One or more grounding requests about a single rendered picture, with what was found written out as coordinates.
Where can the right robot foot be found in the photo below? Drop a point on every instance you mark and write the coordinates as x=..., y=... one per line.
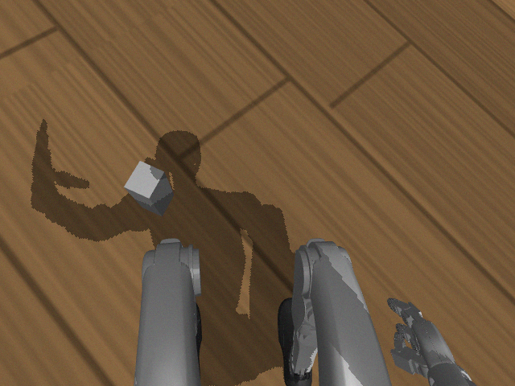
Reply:
x=285, y=338

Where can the right robot hand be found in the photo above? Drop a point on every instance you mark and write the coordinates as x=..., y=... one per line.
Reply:
x=429, y=347

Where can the carton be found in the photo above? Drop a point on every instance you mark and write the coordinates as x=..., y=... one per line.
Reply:
x=149, y=186

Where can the right robot arm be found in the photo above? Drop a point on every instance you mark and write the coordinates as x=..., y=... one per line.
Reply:
x=448, y=374

